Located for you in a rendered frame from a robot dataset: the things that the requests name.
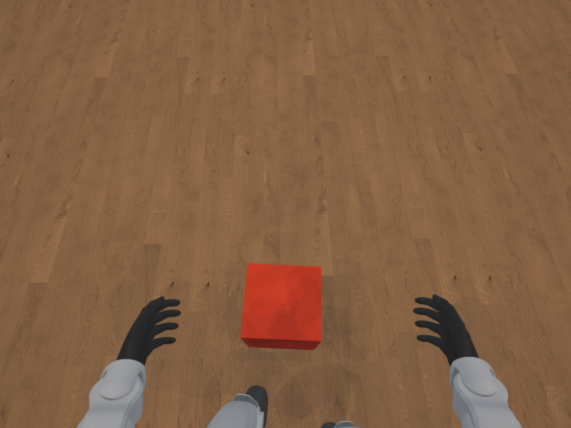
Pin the left robot forearm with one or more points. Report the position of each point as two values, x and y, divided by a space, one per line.
116 401

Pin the left robot thigh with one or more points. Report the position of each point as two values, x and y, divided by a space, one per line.
238 414

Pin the right robot forearm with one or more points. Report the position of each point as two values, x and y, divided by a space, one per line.
479 399

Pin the left robot foot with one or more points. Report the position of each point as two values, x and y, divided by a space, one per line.
259 394

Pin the left robot hand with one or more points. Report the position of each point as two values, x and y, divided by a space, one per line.
139 342

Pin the right robot hand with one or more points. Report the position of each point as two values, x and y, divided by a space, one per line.
455 341

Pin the carton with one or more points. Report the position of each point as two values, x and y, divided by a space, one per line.
282 307

